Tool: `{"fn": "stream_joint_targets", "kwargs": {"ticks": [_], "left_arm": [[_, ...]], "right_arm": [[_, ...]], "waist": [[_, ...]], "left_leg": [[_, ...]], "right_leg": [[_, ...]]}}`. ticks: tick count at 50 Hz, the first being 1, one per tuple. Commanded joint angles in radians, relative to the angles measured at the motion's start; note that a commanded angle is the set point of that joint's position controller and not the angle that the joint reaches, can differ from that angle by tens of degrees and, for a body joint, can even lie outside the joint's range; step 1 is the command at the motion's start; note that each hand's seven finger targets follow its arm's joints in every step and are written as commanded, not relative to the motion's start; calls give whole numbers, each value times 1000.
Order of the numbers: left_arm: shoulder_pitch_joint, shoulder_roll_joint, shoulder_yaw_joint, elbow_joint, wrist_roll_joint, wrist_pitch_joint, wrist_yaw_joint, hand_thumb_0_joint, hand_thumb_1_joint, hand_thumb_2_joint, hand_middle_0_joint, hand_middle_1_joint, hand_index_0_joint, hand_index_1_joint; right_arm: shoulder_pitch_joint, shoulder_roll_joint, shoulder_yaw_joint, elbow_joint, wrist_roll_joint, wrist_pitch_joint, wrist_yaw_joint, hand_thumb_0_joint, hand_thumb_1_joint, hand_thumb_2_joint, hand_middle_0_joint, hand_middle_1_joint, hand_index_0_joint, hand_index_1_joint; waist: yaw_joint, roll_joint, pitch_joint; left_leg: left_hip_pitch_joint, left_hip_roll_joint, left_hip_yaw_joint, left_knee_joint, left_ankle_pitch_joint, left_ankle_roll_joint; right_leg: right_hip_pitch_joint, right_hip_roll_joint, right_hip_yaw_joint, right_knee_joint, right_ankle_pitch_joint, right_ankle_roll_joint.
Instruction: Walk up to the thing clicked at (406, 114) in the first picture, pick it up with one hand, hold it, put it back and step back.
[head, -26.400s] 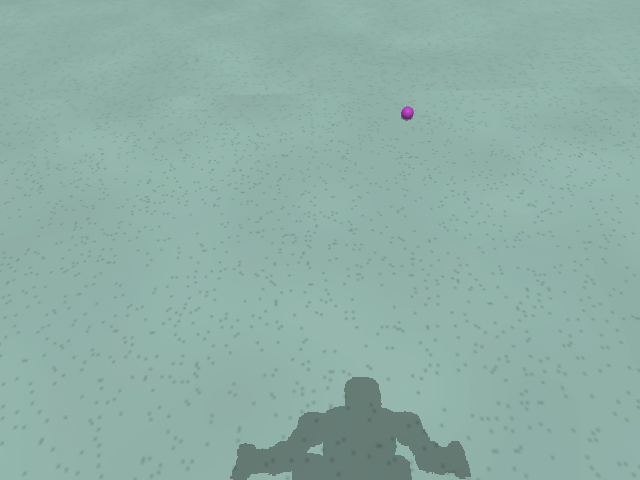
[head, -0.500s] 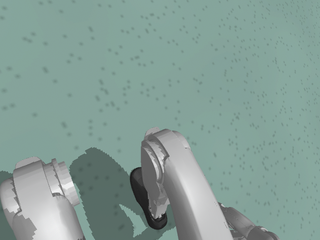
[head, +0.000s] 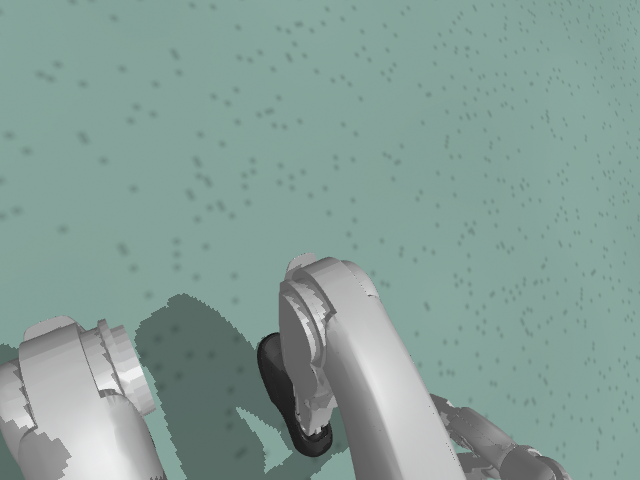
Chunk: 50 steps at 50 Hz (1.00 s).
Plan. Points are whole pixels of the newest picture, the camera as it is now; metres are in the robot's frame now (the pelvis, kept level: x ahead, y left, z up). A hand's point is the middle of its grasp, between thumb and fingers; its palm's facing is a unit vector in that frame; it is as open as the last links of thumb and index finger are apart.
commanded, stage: close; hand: left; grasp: from above
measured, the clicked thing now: out of the picture +0.41 +0.35 -0.27
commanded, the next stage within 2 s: settle in 0.44 s
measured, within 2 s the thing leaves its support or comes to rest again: leaves its support in 0.78 s
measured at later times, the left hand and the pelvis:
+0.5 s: hand out of the picture +0.38 +0.34 -0.25, palm faces -0.41 -0.19 -0.89, open 8.7 cm; pelvis +0.00 +0.00 +0.00, yaw +0 degrees
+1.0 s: hand out of the picture +0.39 +0.35 -0.21, palm faces -0.37 -0.17 -0.91, open 8.7 cm; pelvis +0.00 +0.00 +0.01, yaw +1 degrees
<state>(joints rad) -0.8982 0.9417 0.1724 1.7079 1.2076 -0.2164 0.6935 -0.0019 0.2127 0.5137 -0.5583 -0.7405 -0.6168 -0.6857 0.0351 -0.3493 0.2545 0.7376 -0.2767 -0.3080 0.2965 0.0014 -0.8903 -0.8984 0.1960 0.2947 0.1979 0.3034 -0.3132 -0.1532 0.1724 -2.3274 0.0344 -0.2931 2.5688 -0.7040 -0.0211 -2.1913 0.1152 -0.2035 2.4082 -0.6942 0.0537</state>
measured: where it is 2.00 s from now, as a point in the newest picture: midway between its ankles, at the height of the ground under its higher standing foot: (228, 450)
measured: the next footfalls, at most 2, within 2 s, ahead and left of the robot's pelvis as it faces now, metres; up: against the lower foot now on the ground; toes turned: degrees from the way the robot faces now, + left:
none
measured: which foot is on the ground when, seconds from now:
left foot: down 0.00-1.00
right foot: down 0.00-1.00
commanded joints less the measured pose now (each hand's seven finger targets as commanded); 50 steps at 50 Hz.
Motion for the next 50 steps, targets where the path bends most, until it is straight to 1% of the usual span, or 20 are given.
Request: {"fn": "stream_joint_targets", "kwargs": {"ticks": [1, 3, 4, 7, 9, 11, 13, 19, 26, 28, 31, 32, 35, 36, 38, 39, 41, 43, 47, 50], "left_arm": [[-185, 213, -15, -75, -12, -11, 0, 0, 341, 451, -632, -724, -697, -655], [-214, 211, -34, -92, -13, -24, -9, 0, 388, 458, -670, -722, -735, -654], [-166, 231, 0, -83, -22, -30, -2, 0, 421, 467, -695, -725, -760, -657], [-164, 224, -6, -100, -6, -44, 1, 0, 461, 466, -728, -715, -792, -648], [-200, 208, -30, -91, 2, -50, -2, 0, 471, 460, -742, -701, -804, -637], [-181, 220, -14, -88, 7, -53, 11, 0, 498, 484, -765, -694, -822, -633], [-194, 206, -26, -67, 13, -58, 23, 0, 525, 481, -787, -676, -842, -617], [-193, 235, -24, -70, 16, -47, 47, 0, 624, 482, -870, -646, -922, -591], [-199, 212, -40, -63, 10, -30, 45, 0, 728, 523, -965, -632, -1008, -586], [-178, 226, -26, -68, 3, -28, 46, 0, 698, 568, -987, -694, -1044, -638], [-210, 224, -40, -89, 0, -17, 31, 0, 722, 630, -1014, -704, -1061, -657], [-194, 255, -10, -100, -1, -13, 28, 0, 731, 623, -1028, -685, -1074, -640], [-209, 256, 4, -143, -6, -10, 5, 0, 743, 634, -1048, -677, -1089, -637], [-182, 267, 23, -172, 5, -7, 2, 0, 729, 638, -1027, -694, -1072, -650], [-166, 216, 0, -178, -2, 0, -12, 0, 732, 616, -1028, -686, -1073, -642], [-173, 230, 7, -184, 3, 3, -20, 0, 722, 622, -1025, -689, -1068, -647], [-178, 217, 16, -287, -9, 4, -35, 0, 711, 643, -1019, -697, -1061, -656], [-164, 141, -19, -347, -29, 9, -55, 0, 694, 647, -1009, -693, -1049, -655], [-158, 115, -27, -397, -38, 31, -88, 0, 686, 583, -977, -702, -1030, -649], [-181, 63, -58, -399, -41, 51, -117, 0, 673, 594, -975, -687, -1023, -639]], "right_arm": [[186, -298, -78, 15, 0, 5, -2, 0, -888, -897, 199, 300, 199, 300], [178, -301, -77, 14, 5, 5, -4, 0, -888, -897, 199, 300, 199, 300], [184, -312, -81, 13, 4, 12, -10, 0, -887, -896, 199, 300, 199, 300], [180, -312, -80, 11, 0, 24, -15, 0, -887, -897, 199, 300, 199, 300], [176, -299, -74, 3, 2, 23, -12, 0, -888, -897, 199, 300, 199, 300], [178, -301, -69, 8, 4, 25, -12, 0, -886, -896, 199, 300, 199, 300], [182, -300, -62, 9, -2, 21, -12, 0, -886, -896, 199, 300, 199, 300], [171, -309, -62, 3, -13, 20, -22, 0, -885, -896, 200, 300, 199, 300], [165, -306, -56, 9, -14, 13, -20, 0, -885, -896, 199, 300, 199, 300], [156, -312, -63, 10, -12, 13, -24, 0, -902, -899, 200, 300, 200, 300], [151, -303, -62, 9, -9, 12, -22, 0, -901, -899, 200, 300, 200, 300], [177, -313, -69, 15, -11, 17, -21, 0, -902, -899, 200, 300, 200, 300], [178, -305, -79, 19, 2, 14, -17, 0, -904, -900, 200, 300, 200, 300], [181, -310, -89, 21, 3, 20, -19, 0, -901, -899, 200, 300, 200, 300], [166, -303, -109, 12, 8, 20, -16, 0, -903, -900, 200, 300, 199, 299], [178, -305, -116, 18, 12, 20, -14, 0, -904, -900, 200, 300, 199, 300], [198, -297, -134, 12, 20, 23, -9, 0, -904, -900, 200, 300, 199, 300], [186, -282, -149, 4, 36, 24, -7, 0, -903, -900, 200, 300, 199, 300], [214, -267, -183, 17, 72, 45, -6, 0, -904, -899, 200, 300, 199, 300], [228, -251, -196, 19, 90, 66, -11, 0, -902, -899, 200, 300, 199, 300]], "waist": [[-41, 490, -634], [-46, 471, -619], [-26, 481, -632], [-18, 480, -637], [-38, 490, -609], [-28, 494, -638], [-46, 471, -610], [-44, 461, -610], [-53, 469, -594], [-33, 483, -600], [-41, 490, -599], [-28, 515, -633], [-19, 551, -663], [2, 584, -701], [6, 590, -675], [1, 566, -659], [20, 607, -729], [40, 604, -791], [66, 580, -810], [61, 528, -791]], "left_leg": [[466, 35, 114, -258, 205, 26], [457, 35, 112, -249, 183, 29], [459, 34, 115, -270, 183, 28], [462, 34, 108, -278, 181, 23], [463, 36, 111, -268, 173, 23], [486, 37, 103, -268, 207, 19], [473, 38, 100, -263, 204, 21], [451, 38, 118, -270, 158, 26], [454, 39, 105, -267, 160, 24], [460, 38, 109, -281, 153, 21], [453, 38, 110, -270, 151, 22], [476, 36, 115, -279, 185, 21], [513, 37, 102, -279, 212, 12], [542, 36, 105, -297, 229, 7], [518, 33, 119, -293, 196, 9], [497, 32, 120, -287, 185, 13], [521, 26, 136, -291, 219, 14], [543, 24, 141, -308, 231, 14], [516, 20, 152, -314, 223, 23], [482, 13, 160, -330, 188, 30]], "right_leg": [[327, 22, -92, -219, 273, -67], [302, 20, -93, -219, 257, -65], [338, 26, -87, -238, 253, -68], [314, 28, -100, -226, 242, -71], [299, 25, -94, -214, 244, -71], [309, 28, -99, -206, 272, -71], [300, 26, -106, -208, 273, -67], [333, 33, -83, -247, 229, -68], [303, 29, -100, -232, 235, -66], [313, 30, -94, -240, 226, -69], [302, 26, -92, -230, 229, -68], [324, 28, -91, -234, 256, -69], [286, 18, -98, -200, 275, -72], [303, 21, -95, -202, 285, -77], [279, 21, -88, -206, 262, -78], [266, 19, -89, -207, 254, -76], [300, 18, -74, -217, 281, -80], [304, 19, -71, -229, 286, -82], [268, 15, -50, -236, 279, -85], [245, 10, -39, -256, 247, -85]]}}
